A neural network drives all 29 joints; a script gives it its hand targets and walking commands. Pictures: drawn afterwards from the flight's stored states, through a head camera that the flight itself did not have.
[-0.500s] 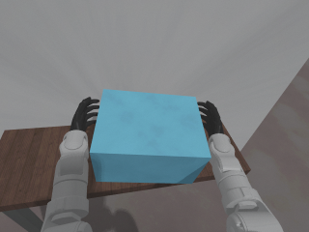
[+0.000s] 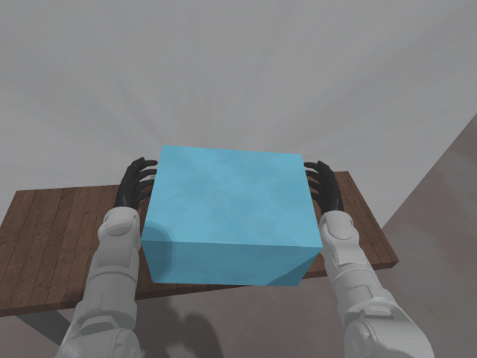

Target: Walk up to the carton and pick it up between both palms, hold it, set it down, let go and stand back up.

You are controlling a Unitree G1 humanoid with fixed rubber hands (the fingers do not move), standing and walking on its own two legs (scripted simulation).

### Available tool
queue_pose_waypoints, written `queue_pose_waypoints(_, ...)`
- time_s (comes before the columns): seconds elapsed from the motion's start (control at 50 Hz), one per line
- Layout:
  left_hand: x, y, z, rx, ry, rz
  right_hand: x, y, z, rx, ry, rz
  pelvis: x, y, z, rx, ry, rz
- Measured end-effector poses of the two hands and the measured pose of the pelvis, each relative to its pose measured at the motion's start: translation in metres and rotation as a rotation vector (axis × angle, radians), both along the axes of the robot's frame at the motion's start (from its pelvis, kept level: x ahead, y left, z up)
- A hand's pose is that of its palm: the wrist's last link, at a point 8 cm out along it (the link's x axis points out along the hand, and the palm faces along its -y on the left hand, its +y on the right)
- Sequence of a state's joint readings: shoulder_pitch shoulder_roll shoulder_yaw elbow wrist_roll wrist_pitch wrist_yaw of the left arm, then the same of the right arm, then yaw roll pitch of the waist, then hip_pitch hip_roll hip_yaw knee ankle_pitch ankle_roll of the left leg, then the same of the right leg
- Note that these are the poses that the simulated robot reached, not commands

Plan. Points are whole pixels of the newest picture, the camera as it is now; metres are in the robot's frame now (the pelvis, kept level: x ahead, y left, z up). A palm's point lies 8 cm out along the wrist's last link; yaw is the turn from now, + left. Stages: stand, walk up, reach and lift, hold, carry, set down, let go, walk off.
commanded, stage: set down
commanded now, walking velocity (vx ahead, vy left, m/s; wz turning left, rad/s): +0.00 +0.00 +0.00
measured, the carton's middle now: (230, 216) +0.36 +0.03 +0.04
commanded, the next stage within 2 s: none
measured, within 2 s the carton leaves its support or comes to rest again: rests again in 1.12 s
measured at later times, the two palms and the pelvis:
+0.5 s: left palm (127, 212) +0.36 +0.22 +0.03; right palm (319, 212) +0.38 -0.14 +0.05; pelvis +0.00 +0.01 +0.00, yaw -1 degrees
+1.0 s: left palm (130, 223) +0.36 +0.22 -0.01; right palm (311, 220) +0.38 -0.13 +0.01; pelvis +0.00 +0.01 -0.01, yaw -1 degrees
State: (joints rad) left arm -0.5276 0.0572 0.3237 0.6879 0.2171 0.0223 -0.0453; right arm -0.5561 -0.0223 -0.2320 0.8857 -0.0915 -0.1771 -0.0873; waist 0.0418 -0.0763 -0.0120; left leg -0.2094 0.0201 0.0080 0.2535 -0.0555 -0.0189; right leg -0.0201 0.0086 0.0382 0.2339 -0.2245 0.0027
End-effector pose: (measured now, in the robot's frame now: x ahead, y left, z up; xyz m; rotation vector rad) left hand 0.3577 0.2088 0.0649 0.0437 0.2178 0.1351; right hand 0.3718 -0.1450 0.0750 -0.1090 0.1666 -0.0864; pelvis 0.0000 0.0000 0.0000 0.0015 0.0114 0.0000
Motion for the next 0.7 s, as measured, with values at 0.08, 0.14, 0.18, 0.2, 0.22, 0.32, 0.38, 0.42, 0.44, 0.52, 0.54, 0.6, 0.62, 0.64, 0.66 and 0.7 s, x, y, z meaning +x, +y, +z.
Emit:
queue_pose_waypoints(0.08, 0.001, 0.001, -0.006, -0.003, 0.003, -0.001, 0.0, 0.001, -0.004, -0.001, 0.003, -0.002, 0.0, 0.001, 0.0, -0.002, 0.015, -0.003)
queue_pose_waypoints(0.14, 0.001, 0.002, -0.01, -0.003, 0.007, -0.002, 0.001, 0.003, -0.007, 0.002, 0.007, -0.003, 0.0, 0.001, 0.0, -0.002, 0.024, -0.006)
queue_pose_waypoints(0.18, 0.002, 0.003, -0.013, -0.002, 0.014, -0.002, 0.002, 0.004, -0.009, 0.001, 0.013, -0.003, 0.0, 0.002, 0.0, -0.003, 0.028, -0.009)
queue_pose_waypoints(0.2, 0.002, 0.004, -0.015, -0.002, 0.018, -0.002, 0.002, 0.004, -0.01, 0.0, 0.017, -0.002, 0.0, 0.002, 0.0, -0.003, 0.03, -0.009)
queue_pose_waypoints(0.22, 0.002, 0.004, -0.016, -0.001, 0.022, -0.002, 0.002, 0.005, -0.012, -0.001, 0.021, -0.002, -0.001, 0.003, 0.0, -0.003, 0.033, -0.01)
queue_pose_waypoints(0.32, 0.002, 0.007, -0.024, 0.0, 0.029, -0.002, 0.002, 0.007, -0.019, -0.002, 0.028, -0.001, -0.001, 0.004, 0.0, -0.005, 0.056, -0.012)
queue_pose_waypoints(0.38, 0.003, 0.008, -0.027, 0.0, 0.031, -0.001, 0.003, 0.008, -0.022, -0.003, 0.03, -0.001, 0.0, 0.005, -0.001, -0.006, 0.071, -0.014)
queue_pose_waypoints(0.42, 0.004, 0.009, -0.03, 0.001, 0.034, -0.002, 0.004, 0.009, -0.024, -0.004, 0.033, 0.0, 0.0, 0.005, -0.001, -0.006, 0.081, -0.015)
queue_pose_waypoints(0.44, 0.004, 0.009, -0.031, 0.001, 0.036, -0.002, 0.005, 0.009, -0.025, -0.004, 0.034, 0.0, 0.0, 0.006, -0.001, -0.006, 0.086, -0.016)
queue_pose_waypoints(0.52, 0.007, 0.01, -0.036, 0.005, 0.038, -0.003, 0.007, 0.01, -0.029, -0.002, 0.036, -0.001, 0.0, 0.006, -0.001, -0.007, 0.105, -0.019)
queue_pose_waypoints(0.54, 0.007, 0.01, -0.037, 0.007, 0.038, -0.004, 0.007, 0.01, -0.03, -0.002, 0.037, -0.001, 0.001, 0.006, -0.001, -0.007, 0.11, -0.02)
queue_pose_waypoints(0.6, 0.008, 0.01, -0.041, 0.01, 0.04, -0.004, 0.008, 0.01, -0.034, -0.002, 0.038, 0.0, 0.001, 0.006, -0.001, -0.008, 0.122, -0.022)
queue_pose_waypoints(0.62, 0.008, 0.009, -0.043, 0.011, 0.042, -0.003, 0.009, 0.01, -0.035, -0.002, 0.04, 0.0, 0.002, 0.006, -0.001, -0.008, 0.125, -0.023)
queue_pose_waypoints(0.64, 0.008, 0.009, -0.044, 0.01, 0.043, -0.003, 0.009, 0.01, -0.037, -0.002, 0.041, 0.0, 0.002, 0.006, -0.002, -0.008, 0.129, -0.023)
queue_pose_waypoints(0.66, 0.008, 0.009, -0.046, 0.01, 0.045, -0.002, 0.009, 0.01, -0.038, -0.002, 0.043, 0.001, 0.002, 0.006, -0.002, -0.008, 0.134, -0.023)
queue_pose_waypoints(0.7, 0.007, 0.009, -0.05, 0.008, 0.05, 0.0, 0.009, 0.01, -0.042, -0.003, 0.048, 0.002, 0.003, 0.006, -0.002, -0.008, 0.144, -0.023)
